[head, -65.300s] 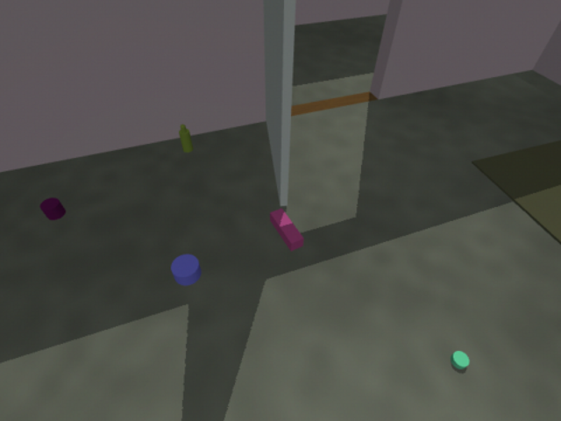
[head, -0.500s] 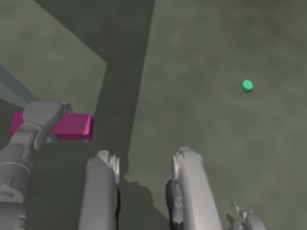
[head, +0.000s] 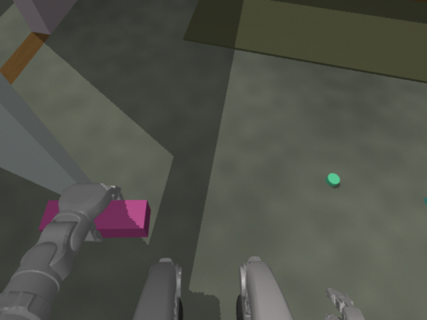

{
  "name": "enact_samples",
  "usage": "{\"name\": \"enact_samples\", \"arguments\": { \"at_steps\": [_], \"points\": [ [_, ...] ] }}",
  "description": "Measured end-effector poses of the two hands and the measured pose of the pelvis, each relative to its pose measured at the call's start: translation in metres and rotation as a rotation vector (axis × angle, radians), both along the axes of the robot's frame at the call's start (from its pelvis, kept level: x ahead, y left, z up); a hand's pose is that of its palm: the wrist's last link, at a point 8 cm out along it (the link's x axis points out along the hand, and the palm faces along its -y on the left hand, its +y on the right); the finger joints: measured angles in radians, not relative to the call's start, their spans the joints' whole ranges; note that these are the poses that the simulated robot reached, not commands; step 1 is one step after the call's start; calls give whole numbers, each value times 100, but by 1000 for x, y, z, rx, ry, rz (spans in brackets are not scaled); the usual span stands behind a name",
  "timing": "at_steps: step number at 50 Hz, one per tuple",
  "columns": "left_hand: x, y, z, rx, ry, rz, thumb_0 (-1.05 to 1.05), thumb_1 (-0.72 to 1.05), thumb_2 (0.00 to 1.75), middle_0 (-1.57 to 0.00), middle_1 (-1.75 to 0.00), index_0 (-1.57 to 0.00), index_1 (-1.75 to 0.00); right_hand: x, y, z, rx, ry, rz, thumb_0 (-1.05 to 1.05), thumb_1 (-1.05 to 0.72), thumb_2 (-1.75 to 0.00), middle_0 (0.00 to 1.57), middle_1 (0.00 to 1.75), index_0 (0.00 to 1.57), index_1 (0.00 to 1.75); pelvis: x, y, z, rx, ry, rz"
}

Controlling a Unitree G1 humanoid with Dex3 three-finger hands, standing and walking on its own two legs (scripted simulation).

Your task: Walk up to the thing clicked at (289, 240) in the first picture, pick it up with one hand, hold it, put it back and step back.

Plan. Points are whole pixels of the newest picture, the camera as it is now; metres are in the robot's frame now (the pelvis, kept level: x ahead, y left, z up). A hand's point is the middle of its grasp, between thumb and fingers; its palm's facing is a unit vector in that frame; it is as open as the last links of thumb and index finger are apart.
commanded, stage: lift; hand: left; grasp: from above
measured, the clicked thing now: (99, 219) +0.34 +0.24 -0.12
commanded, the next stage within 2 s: hold in 0.58 s
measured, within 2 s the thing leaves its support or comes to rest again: neither
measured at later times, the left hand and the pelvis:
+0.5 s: hand (83, 193) +0.34 +0.22 +0.03, palm faces -0.48 -0.04 -0.88, open 9.3 cm; pelvis +0.03 +0.00 +0.11, yaw +0 degrees
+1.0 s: hand (75, 173) +0.35 +0.22 +0.08, palm faces -0.49 -0.04 -0.87, open 9.3 cm; pelvis +0.06 -0.01 +0.15, yaw +0 degrees
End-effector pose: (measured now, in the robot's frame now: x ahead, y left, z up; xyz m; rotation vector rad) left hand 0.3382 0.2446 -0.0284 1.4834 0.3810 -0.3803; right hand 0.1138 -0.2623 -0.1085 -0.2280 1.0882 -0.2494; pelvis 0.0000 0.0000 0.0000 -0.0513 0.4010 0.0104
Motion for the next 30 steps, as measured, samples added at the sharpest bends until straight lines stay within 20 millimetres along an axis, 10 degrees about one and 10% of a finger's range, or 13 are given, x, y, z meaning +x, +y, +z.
{"name": "enact_samples", "arguments": {
  "at_steps": [30],
  "points": [
    [12,-19,129,12,18,16,-1,7,43,-80,-47,-82,-43,10,-5,120,31,-19,-29,1,-91,-90,20,30,20,30,40,-4,123,35,-209,-11]
  ]
}}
